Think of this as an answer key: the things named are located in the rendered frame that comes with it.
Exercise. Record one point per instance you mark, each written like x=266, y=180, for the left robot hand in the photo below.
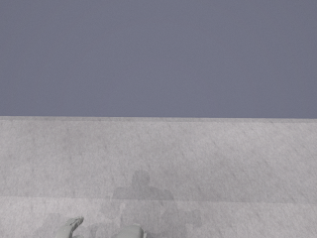
x=66, y=230

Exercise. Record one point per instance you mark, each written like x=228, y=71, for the robot left thigh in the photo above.
x=132, y=231

